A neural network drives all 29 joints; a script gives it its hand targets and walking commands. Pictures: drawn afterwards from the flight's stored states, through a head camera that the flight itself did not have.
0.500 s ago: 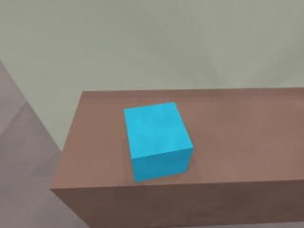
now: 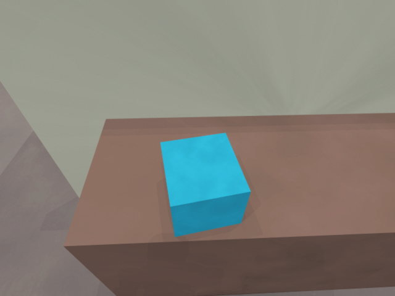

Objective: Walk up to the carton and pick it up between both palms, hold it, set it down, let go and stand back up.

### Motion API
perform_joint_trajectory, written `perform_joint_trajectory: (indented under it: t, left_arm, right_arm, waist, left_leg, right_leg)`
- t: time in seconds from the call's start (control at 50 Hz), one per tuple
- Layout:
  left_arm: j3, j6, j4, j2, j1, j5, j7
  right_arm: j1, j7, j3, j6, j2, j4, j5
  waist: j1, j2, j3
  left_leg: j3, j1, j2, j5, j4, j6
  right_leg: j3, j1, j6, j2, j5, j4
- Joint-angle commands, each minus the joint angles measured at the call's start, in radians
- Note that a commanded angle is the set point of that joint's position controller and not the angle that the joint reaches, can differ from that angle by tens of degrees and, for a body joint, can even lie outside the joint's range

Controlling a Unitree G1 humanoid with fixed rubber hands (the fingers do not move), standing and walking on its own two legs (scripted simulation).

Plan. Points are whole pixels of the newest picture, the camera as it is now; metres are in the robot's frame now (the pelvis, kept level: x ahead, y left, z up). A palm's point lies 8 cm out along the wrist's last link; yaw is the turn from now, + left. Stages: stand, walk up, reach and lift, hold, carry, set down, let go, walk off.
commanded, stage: stand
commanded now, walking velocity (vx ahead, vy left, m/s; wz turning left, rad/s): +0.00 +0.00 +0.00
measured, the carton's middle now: (201, 183) +0.41 +0.01 -0.06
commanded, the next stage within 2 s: none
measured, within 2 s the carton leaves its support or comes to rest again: neither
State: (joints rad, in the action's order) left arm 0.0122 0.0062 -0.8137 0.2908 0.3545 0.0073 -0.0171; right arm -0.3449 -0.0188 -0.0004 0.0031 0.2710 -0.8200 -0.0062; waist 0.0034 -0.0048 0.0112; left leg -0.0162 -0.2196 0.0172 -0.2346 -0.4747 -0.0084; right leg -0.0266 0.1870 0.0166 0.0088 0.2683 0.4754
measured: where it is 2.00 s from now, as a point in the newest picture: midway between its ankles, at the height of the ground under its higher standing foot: outside the picture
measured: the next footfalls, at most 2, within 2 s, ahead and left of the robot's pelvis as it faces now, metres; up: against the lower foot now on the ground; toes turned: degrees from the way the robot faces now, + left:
none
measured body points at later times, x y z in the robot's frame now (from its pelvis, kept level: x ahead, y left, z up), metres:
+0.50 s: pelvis +0.00 +0.00 +0.00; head +0.00 +0.00 +0.45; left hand +0.04 +0.27 -0.13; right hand +0.05 -0.27 -0.13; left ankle +0.01 +0.12 -0.74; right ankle -0.01 -0.13 -0.74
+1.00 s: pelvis +0.00 +0.00 +0.00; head +0.00 +0.00 +0.45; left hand +0.04 +0.27 -0.13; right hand +0.04 -0.27 -0.13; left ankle +0.01 +0.13 -0.74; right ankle -0.01 -0.13 -0.74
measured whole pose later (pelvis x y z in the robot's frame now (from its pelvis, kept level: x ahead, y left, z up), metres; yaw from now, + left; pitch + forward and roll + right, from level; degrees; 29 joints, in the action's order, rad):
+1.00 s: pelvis +0.00 +0.00 +0.00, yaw +0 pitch -1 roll +0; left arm 0.01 0.01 -0.86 0.28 0.36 0.01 -0.02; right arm -0.35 -0.03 0.00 0.00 0.27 -0.87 0.00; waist 0.00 0.00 0.01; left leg -0.02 -0.21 0.02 -0.23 -0.46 -0.01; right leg -0.03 0.18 0.02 0.01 0.26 0.46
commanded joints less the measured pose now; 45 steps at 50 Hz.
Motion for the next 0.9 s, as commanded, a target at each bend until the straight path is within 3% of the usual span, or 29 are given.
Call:
perform_joint_trajectory:
  t: [0.0,0.88]
  left_arm:
    - [-0.028,0.01,0.04,0.113,0.04,-0.001,-0.005]
    - [-0.025,0.009,-0.009,0.104,0.047,-0.001,-0.011]
  right_arm:
    - [-0.04,-0.004,0.028,0.01,0.121,0.041,0.001]
    - [-0.049,-0.01,0.024,0.009,0.115,-0.011,0.002]
  waist:
    - [-0.001,0.007,0.036]
    - [-0.002,0.007,0.045]
  left_leg:
    - [0.082,0.009,0.08,0.063,0.083,0.032]
    - [0.077,0.015,0.083,0.071,0.095,0.029]
  right_leg:
    - [-0.069,0.06,-0.03,0.074,-0.093,-0.084]
    - [-0.071,0.054,-0.026,0.074,-0.1,-0.095]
